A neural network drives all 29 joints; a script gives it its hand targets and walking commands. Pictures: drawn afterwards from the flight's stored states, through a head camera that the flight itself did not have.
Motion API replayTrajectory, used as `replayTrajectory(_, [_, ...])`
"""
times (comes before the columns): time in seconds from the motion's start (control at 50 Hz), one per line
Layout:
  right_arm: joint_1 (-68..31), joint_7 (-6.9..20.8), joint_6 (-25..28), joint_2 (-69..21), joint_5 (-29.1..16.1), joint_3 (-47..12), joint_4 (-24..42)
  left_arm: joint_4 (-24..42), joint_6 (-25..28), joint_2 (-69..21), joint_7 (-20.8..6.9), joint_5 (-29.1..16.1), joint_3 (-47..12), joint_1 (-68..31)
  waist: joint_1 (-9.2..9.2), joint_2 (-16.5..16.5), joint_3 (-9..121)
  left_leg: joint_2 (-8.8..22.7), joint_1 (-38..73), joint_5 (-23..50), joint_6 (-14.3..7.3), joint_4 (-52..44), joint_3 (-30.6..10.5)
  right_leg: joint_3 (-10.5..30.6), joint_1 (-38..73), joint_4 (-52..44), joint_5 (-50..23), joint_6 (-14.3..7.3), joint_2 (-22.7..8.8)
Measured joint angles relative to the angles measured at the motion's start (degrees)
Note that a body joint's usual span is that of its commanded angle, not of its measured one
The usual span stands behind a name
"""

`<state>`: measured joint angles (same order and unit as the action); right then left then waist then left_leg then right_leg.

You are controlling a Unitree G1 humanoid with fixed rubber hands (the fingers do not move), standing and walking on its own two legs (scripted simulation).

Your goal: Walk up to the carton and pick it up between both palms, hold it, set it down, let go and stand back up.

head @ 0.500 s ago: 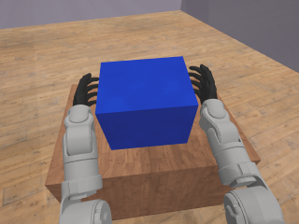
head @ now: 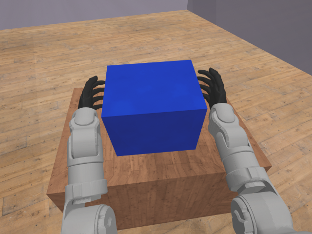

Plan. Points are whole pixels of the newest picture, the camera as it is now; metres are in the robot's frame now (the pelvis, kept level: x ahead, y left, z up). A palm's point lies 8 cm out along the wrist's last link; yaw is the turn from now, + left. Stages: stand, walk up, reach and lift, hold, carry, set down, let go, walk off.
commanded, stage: hold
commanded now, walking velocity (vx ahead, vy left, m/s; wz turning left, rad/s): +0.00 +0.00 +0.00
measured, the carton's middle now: (153, 109) +0.40 +0.01 +0.12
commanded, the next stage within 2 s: none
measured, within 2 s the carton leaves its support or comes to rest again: neither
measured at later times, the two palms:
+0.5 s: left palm (80, 108) +0.36 +0.18 +0.17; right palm (209, 96) +0.37 -0.13 +0.19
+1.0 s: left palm (87, 111) +0.35 +0.16 +0.17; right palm (217, 100) +0.36 -0.15 +0.19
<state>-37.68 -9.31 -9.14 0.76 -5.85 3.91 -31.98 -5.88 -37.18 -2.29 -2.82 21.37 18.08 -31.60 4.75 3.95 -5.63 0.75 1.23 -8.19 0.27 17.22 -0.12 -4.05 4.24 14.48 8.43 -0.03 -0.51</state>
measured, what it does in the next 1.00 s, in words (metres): stands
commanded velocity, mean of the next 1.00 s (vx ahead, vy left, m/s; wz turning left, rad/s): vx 0.00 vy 0.00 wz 0.00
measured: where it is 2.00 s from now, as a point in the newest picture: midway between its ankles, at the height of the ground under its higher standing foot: outside the picture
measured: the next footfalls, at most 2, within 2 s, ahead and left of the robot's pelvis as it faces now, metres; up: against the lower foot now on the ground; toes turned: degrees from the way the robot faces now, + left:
none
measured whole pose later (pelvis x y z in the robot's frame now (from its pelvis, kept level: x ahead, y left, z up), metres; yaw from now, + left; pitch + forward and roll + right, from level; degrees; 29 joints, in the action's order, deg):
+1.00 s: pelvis +0.00 +0.00 +0.00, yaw -1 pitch -11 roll +0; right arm -37.2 -10.2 -9.4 2.5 -7.7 1.2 -30.5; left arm -4.7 -36.8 -3.5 -2.5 21.0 18.8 -30.8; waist 3.3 3.4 -6.0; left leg 1.3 1.8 -8.4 0.3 17.6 1.2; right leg -3.4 4.2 15.4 8.5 -0.2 -0.2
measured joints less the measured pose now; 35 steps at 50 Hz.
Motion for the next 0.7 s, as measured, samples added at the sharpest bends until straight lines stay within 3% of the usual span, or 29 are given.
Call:
replayTrajectory(0.08, [1.7,-0.7,-0.7,0.1,-1.4,-1.1,2.1,2.0,-1.1,-0.1,-0.4,0.3,-0.6,1.2,1.10,0.4,-0.9,0.0,0.8,-0.4,0.1,0.4,-0.4,-0.4,1.3,-0.3,0.1,0.0,0.1])
replayTrajectory(0.18, [2.7,-0.8,-1.0,0.6,-2.0,-1.5,3.1,2.6,-2.0,-0.6,-0.3,0.6,-1.0,1.3,0.85,0.4,-1.3,0.2,0.7,-0.3,0.1,0.5,0.1,0.0,0.8,0.1,0.0,-0.1,0.2])
replayTrajectory(0.28, [1.8,-0.6,-1.0,0.7,-1.4,-1.0,2.6,2.0,-2.0,-0.7,-0.1,0.5,-0.6,0.2,0.17,0.0,-1.1,0.3,0.1,0.2,0.1,0.2,0.6,0.4,-0.4,0.6,-0.3,-0.2,0.2])
replayTrajectory(0.38, [-0.8,-0.3,-0.7,0.3,0.5,0.7,-0.2,-2.1,-0.3,-1.0,-0.5,0.9,1.9,-2.8,-2.09,-0.1,0.1,0.3,-0.7,1.2,0.0,-1.1,1.4,1.1,-2.4,1.4,-0.3,-0.3,0.1])
replayTrajectory(0.46, [-2.6,-0.2,-0.3,-0.5,1.7,1.3,-1.5,-2.3,0.1,-0.3,-0.7,0.4,2.7,-3.4,-2.85,0.1,0.7,0.2,-1.0,1.5,0.1,-1.6,1.0,0.7,-2.6,1.0,-0.5,-0.4,0.1])
replayTrajectory(0.58, [-3.2,-0.1,-0.2,-2.5,3.5,2.7,-3.6,-3.4,0.1,1.2,-1.6,0.6,2.9,-2.8,-2.00,1.0,0.5,-0.1,-0.7,1.2,0.2,-1.3,-0.2,-0.8,-1.2,0.4,0.0,-0.4,-0.2])
replayTrajectory(0.7, [0.4,-0.2,0.7,-1.6,0.9,0.9,0.6,0.3,0.6,1.2,-0.3,-1.2,-0.2,0.6,-0.56,0.8,0.4,0.0,-1.1,-0.5,0.1,1.1,-0.8,-1.3,-0.2,0.0,0.3,-0.1,-0.1])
